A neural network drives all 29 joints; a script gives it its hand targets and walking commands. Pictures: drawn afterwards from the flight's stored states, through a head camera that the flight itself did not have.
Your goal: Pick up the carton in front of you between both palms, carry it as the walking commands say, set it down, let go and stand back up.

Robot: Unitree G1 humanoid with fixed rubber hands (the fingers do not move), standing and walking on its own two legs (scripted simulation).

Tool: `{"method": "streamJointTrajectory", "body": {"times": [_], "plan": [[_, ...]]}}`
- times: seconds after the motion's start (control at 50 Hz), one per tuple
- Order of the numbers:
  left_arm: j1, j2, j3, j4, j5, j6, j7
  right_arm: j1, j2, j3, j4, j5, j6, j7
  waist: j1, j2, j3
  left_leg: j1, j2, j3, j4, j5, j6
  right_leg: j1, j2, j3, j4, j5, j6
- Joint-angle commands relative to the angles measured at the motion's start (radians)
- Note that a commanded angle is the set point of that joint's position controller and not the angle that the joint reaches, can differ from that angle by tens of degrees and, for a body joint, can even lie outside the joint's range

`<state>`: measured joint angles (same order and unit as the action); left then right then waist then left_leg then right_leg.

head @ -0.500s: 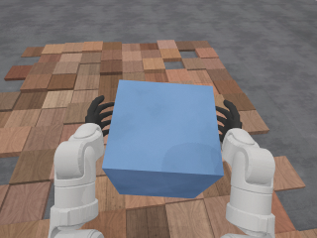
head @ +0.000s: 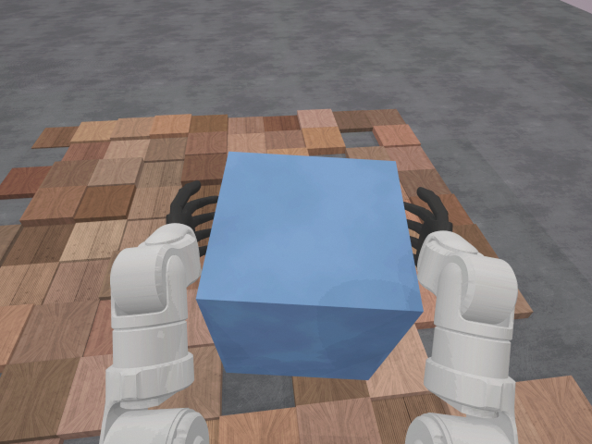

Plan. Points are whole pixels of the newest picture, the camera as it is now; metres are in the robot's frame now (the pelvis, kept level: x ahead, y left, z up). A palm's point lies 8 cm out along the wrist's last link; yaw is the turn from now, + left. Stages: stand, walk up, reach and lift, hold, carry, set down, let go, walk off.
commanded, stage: carry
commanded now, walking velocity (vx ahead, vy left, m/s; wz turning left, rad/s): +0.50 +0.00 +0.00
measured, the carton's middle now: (304, 275) +0.35 +0.00 +0.08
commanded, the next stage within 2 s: none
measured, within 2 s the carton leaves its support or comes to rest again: neither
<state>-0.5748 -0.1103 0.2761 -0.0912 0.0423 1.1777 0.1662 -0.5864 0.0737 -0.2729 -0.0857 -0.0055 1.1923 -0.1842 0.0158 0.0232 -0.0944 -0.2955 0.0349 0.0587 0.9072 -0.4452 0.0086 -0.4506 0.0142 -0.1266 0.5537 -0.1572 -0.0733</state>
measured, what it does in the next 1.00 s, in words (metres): climbs: left foot, then right foot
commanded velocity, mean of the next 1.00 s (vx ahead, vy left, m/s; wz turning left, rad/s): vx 0.50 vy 0.00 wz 0.00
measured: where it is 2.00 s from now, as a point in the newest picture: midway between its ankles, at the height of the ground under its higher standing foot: (280, 234)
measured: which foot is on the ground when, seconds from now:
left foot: up 0.00-0.38, down 0.40-0.80, up 0.82-1.00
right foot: down 0.00-0.40, up 0.42-0.78, down 0.80-1.00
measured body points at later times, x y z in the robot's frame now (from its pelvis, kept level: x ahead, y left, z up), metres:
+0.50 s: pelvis +0.30 +0.03 +0.00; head +0.34 +0.03 +0.45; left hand +0.66 +0.15 +0.08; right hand +0.63 -0.16 +0.08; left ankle +0.38 +0.08 -0.71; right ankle +0.16 -0.07 -0.59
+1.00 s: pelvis +0.60 +0.01 +0.03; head +0.61 +0.02 +0.48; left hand +0.94 +0.20 +0.17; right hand +0.97 -0.11 +0.17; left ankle +0.62 +0.13 -0.67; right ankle +0.62 -0.08 -0.70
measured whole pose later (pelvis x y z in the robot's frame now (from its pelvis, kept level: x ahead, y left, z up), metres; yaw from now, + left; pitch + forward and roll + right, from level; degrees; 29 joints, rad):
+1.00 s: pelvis +0.60 +0.01 +0.03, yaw +0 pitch +5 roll -1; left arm -0.56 -0.09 0.22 -0.11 -0.02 1.17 0.21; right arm -0.55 0.10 -0.31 -0.15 -0.02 1.18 -0.18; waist 0.10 0.01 -0.08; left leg -0.57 0.03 -0.01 0.89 -0.32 0.02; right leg -0.37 0.03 -0.11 0.50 -0.23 -0.07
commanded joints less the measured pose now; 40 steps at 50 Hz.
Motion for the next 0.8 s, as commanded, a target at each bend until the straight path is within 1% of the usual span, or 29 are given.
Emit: {"method": "streamJointTrajectory", "body": {"times": [0.0,0.02,0.04,0.08,0.12,0.18,0.2,0.22,0.26,0.28,0.3,0.32,0.34,0.36,0.38,0.4,0.42,0.44,0.46,0.48,0.5,0.54,0.6,0.64,0.68,0.72,0.74,0.76,0.78], "plan": [[-0.574,-0.681,-0.562,-0.052,-0.202,0.001,-0.014,-0.594,0.740,0.565,-0.038,0.160,-0.005,0.027,0.047,-0.193,-0.350,-0.509,-0.021,-0.056,0.370,-0.061,0.032,0.680,-0.348,0.590,-0.194,0.095,-0.168],[-0.618,-0.718,-0.585,-0.090,-0.227,-0.009,-0.024,-0.607,0.774,0.569,-0.040,0.165,-0.014,0.029,0.048,-0.099,-0.325,-0.516,0.004,-0.055,0.345,-0.011,0.036,0.634,-0.325,0.512,-0.191,0.139,-0.144],[-0.661,-0.751,-0.609,-0.118,-0.251,-0.020,-0.032,-0.608,0.796,0.568,-0.041,0.164,-0.024,0.031,0.054,-0.080,-0.323,-0.518,0.023,-0.066,0.318,0.048,0.038,0.607,-0.306,0.461,-0.192,0.172,-0.130],[-0.669,-0.777,-0.637,-0.125,-0.279,-0.038,-0.044,-0.567,0.812,0.572,-0.026,0.144,-0.040,0.030,0.050,-0.124,-0.358,-0.514,0.014,-0.046,0.335,0.098,0.032,0.602,-0.276,0.391,-0.189,0.199,-0.121],[-0.617,-0.780,-0.648,-0.099,-0.278,-0.051,-0.051,-0.500,0.802,0.569,-0.004,0.109,-0.052,0.027,0.052,-0.141,-0.361,-0.583,0.019,-0.032,0.359,0.110,0.026,0.631,-0.270,0.367,-0.183,0.185,-0.141],[-0.556,-0.786,-0.659,-0.050,-0.269,-0.064,-0.064,-0.434,0.794,0.565,0.029,0.068,-0.064,0.030,0.061,-0.109,-0.306,-0.679,0.032,-0.010,0.295,0.133,0.015,0.646,-0.262,0.337,-0.190,0.235,-0.154],[-0.552,-0.794,-0.664,-0.047,-0.268,-0.070,-0.069,-0.425,0.795,0.569,0.030,0.064,-0.069,0.035,0.057,-0.091,-0.269,-0.627,0.028,0.006,0.181,0.138,0.012,0.580,-0.246,0.302,-0.217,0.251,-0.148],[-0.557,-0.803,-0.667,-0.046,-0.269,-0.077,-0.074,-0.429,0.805,0.574,0.027,0.061,-0.077,0.040,0.046,-0.083,-0.224,-0.552,0.026,0.017,0.031,0.195,0.008,0.514,-0.226,0.271,-0.251,0.270,-0.131],[-0.556,-0.813,-0.677,-0.049,-0.271,-0.094,-0.083,-0.432,0.821,0.591,0.010,0.064,-0.093,0.048,0.046,-0.140,-0.188,-0.372,-0.021,0.085,-0.173,0.294,0.020,0.442,-0.180,0.170,-0.263,0.417,-0.084],[-0.551,-0.817,-0.681,-0.050,-0.269,-0.102,-0.084,-0.437,0.829,0.602,0.000,0.072,-0.101,0.051,0.041,-0.177,-0.188,-0.309,-0.047,0.118,-0.228,0.314,0.031,0.443,-0.178,0.144,-0.258,0.517,-0.072],[-0.541,-0.819,-0.681,-0.047,-0.260,-0.110,-0.082,-0.443,0.837,0.615,-0.014,0.081,-0.108,0.054,0.023,-0.206,-0.224,-0.218,-0.063,0.128,-0.213,0.380,0.052,0.454,-0.180,0.098,-0.180,0.705,-0.055],[-0.512,-0.818,-0.681,-0.042,-0.252,-0.115,-0.079,-0.433,0.832,0.625,-0.020,0.091,-0.115,0.055,-0.017,-0.213,-0.270,-0.128,-0.094,0.147,-0.241,0.374,0.063,0.466,-0.170,0.058,-0.075,0.852,-0.036],[-0.491,-0.811,-0.680,-0.040,-0.237,-0.118,-0.073,-0.413,0.824,0.631,-0.017,0.096,-0.121,0.055,-0.069,-0.185,-0.337,0.024,-0.129,0.177,-0.310,0.387,0.068,0.455,-0.154,0.010,0.100,0.930,-0.012],[-0.473,-0.793,-0.673,-0.042,-0.219,-0.122,-0.065,-0.387,0.817,0.636,-0.019,0.100,-0.126,0.057,-0.129,-0.109,-0.399,0.204,-0.127,0.192,-0.422,0.469,0.053,0.395,-0.117,-0.031,0.327,0.789,0.014],[-0.455,-0.774,-0.657,-0.037,-0.191,-0.125,-0.055,-0.359,0.817,0.639,-0.020,0.107,-0.130,0.060,-0.155,-0.041,-0.393,0.378,-0.036,0.069,-0.459,0.550,0.033,0.215,-0.080,0.011,0.536,0.472,0.033],[-0.382,-0.778,-0.635,-0.031,-0.172,-0.121,-0.051,-0.387,0.804,0.648,-0.016,0.115,-0.138,0.055,-0.111,0.302,-0.522,0.685,0.292,-0.525,-0.463,0.740,0.268,-0.188,0.120,0.059,0.887,-0.277,0.080],[-0.382,-0.740,-0.615,-0.051,-0.149,-0.121,-0.042,-0.373,0.834,0.678,-0.014,0.158,-0.142,0.061,-0.104,0.241,-0.578,0.682,0.320,-0.644,-0.479,0.586,0.335,-0.264,0.063,0.176,1.045,-0.320,0.047],[-0.406,-0.747,-0.605,-0.070,-0.138,-0.123,-0.036,-0.418,0.870,0.712,-0.054,0.200,-0.150,0.072,-0.111,0.150,-0.502,0.602,0.274,-0.592,-0.477,0.503,0.326,-0.333,0.029,0.193,1.050,-0.299,0.027],[-0.421,-0.762,-0.596,-0.082,-0.125,-0.130,-0.033,-0.474,0.903,0.745,-0.088,0.238,-0.157,0.084,-0.108,0.031,-0.435,0.512,0.265,-0.529,-0.482,0.460,0.295,-0.351,-0.009,0.184,0.995,-0.296,0.023],[-0.423,-0.766,-0.586,-0.086,-0.116,-0.138,-0.031,-0.523,0.922,0.771,-0.121,0.273,-0.166,0.095,-0.095,-0.008,-0.402,0.448,0.255,-0.501,-0.498,0.427,0.278,-0.358,-0.036,0.186,0.921,-0.277,0.019],[-0.418,-0.760,-0.587,-0.096,-0.109,-0.146,-0.028,-0.556,0.935,0.788,-0.141,0.300,-0.173,0.104,-0.081,-0.024,-0.377,0.378,0.242,-0.459,-0.521,0.350,0.259,-0.324,-0.048,0.174,0.857,-0.265,0.016],[-0.398,-0.748,-0.592,-0.100,-0.094,-0.159,-0.023,-0.564,0.925,0.799,-0.151,0.322,-0.184,0.112,-0.069,-0.010,-0.337,0.304,0.226,-0.399,-0.559,0.297,0.242,-0.288,-0.058,0.145,0.680,-0.273,0.019],[-0.380,-0.720,-0.620,-0.117,-0.099,-0.160,-0.018,-0.492,0.865,0.771,-0.135,0.305,-0.182,0.106,-0.083,0.046,-0.320,0.317,0.222,-0.299,-0.572,0.477,0.254,-0.282,-0.054,0.094,0.442,-0.170,0.033],[-0.389,-0.703,-0.640,-0.144,-0.122,-0.151,-0.016,-0.449,0.822,0.744,-0.132,0.283,-0.171,0.096,-0.089,0.076,-0.314,0.311,0.181,-0.193,-0.551,0.615,0.215,-0.220,-0.033,0.046,0.276,-0.037,0.032],[-0.417,-0.683,-0.657,-0.174,-0.152,-0.136,-0.013,-0.425,0.772,0.715,-0.147,0.263,-0.156,0.082,-0.091,0.090,-0.287,0.286,0.133,-0.106,-0.556,0.677,0.164,-0.119,0.006,-0.018,0.093,0.070,0.034],[-0.445,-0.648,-0.666,-0.200,-0.184,-0.115,-0.006,-0.415,0.714,0.683,-0.163,0.243,-0.138,0.063,-0.069,0.133,-0.290,0.266,0.132,-0.052,-0.516,0.738,0.125,0.001,0.031,-0.054,-0.020,0.140,0.020],[-0.435,-0.629,-0.662,-0.199,-0.194,-0.103,-0.002,-0.410,0.686,0.665,-0.165,0.230,-0.127,0.051,-0.033,0.136,-0.322,0.240,0.121,-0.005,-0.427,0.787,0.106,0.125,0.045,-0.070,-0.074,0.210,0.005],[-0.423,-0.604,-0.653,-0.198,-0.202,-0.091,0.002,-0.395,0.660,0.649,-0.166,0.215,-0.115,0.039,-0.001,0.099,-0.349,0.184,0.086,0.051,-0.309,0.791,0.087,0.260,0.055,-0.074,-0.111,0.227,-0.010],[-0.406,-0.582,-0.640,-0.182,-0.202,-0.078,0.007,-0.381,0.622,0.626,-0.158,0.197,-0.100,0.028,0.041,0.031,-0.354,0.029,0.034,0.081,-0.184,0.693,0.063,0.429,0.005,0.033,-0.122,0.241,-0.043]]}}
